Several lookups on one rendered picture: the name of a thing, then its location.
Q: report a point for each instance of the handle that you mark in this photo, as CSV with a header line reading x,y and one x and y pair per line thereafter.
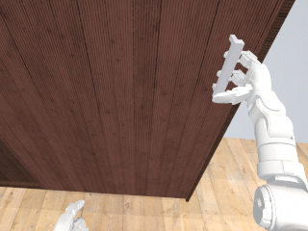
x,y
230,62

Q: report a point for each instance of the wardrobe door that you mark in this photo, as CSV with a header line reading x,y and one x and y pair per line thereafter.
x,y
116,96
10,167

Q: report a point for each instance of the right robot upper arm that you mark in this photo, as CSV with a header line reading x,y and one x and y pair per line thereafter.
x,y
278,208

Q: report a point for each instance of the left robot hand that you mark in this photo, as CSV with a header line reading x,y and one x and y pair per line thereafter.
x,y
66,221

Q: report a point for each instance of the robot right forearm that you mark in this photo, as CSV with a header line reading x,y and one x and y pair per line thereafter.
x,y
275,142

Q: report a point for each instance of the right robot hand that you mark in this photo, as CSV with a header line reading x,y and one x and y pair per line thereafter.
x,y
256,78

